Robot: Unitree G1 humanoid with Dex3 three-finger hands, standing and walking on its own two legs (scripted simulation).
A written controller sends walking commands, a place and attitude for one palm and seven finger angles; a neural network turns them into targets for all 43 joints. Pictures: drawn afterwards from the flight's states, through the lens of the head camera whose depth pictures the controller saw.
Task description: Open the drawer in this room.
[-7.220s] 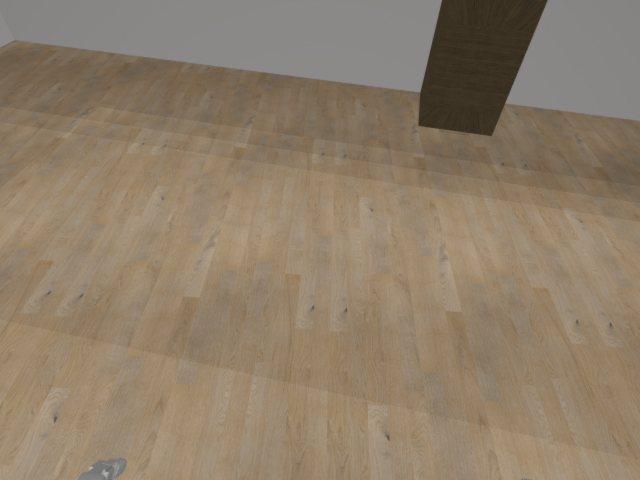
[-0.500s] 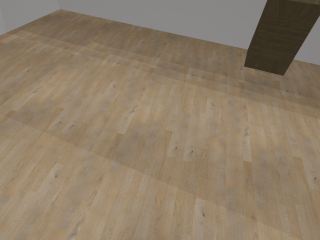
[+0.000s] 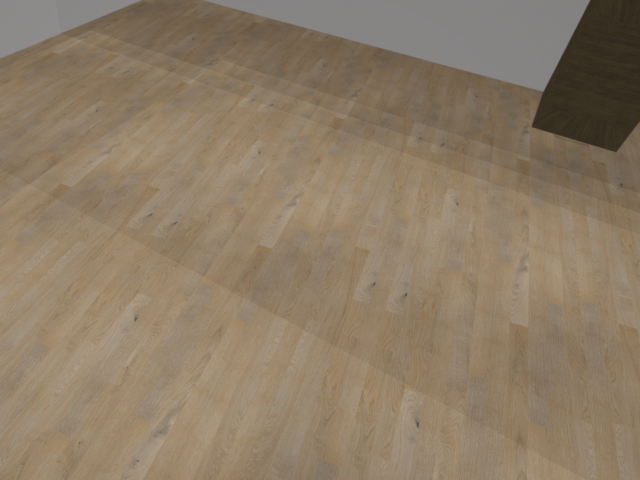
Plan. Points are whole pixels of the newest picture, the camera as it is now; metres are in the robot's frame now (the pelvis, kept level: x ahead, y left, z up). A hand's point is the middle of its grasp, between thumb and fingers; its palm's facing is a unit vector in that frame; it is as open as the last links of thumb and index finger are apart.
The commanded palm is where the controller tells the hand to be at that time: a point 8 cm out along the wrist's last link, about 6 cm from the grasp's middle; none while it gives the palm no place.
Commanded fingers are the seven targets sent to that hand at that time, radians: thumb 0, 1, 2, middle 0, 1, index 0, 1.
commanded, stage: stand and wait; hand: left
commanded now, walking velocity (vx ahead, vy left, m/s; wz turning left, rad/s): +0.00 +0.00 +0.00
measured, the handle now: out of the picture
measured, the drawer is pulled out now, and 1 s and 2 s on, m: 0.00 0.00 0.00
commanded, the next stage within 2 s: turn or walk to find it in 0.20 s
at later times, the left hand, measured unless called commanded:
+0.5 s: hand out of the picture +0.07 +0.19 -0.16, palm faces +0.15 -0.96 -0.24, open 7.4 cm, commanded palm none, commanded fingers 0.00 0.90 0.90 -0.20 -0.30 -0.20 -0.30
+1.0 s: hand out of the picture -0.08 +0.14 -0.17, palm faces +0.42 -0.88 -0.22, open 7.4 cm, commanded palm none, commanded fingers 0.00 0.90 0.90 -0.20 -0.30 -0.20 -0.30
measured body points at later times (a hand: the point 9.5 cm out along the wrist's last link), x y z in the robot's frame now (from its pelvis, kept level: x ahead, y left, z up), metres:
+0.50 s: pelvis +0.00 -0.02 +0.01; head +0.04 -0.01 +0.46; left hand +0.06 +0.24 -0.14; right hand +0.05 -0.25 -0.15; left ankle +0.01 +0.09 -0.73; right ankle -0.02 -0.16 -0.70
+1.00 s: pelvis -0.01 -0.04 +0.00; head +0.02 -0.02 +0.45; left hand -0.10 +0.19 -0.15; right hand +0.17 -0.25 -0.14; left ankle -0.07 +0.07 -0.71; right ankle +0.00 -0.15 -0.73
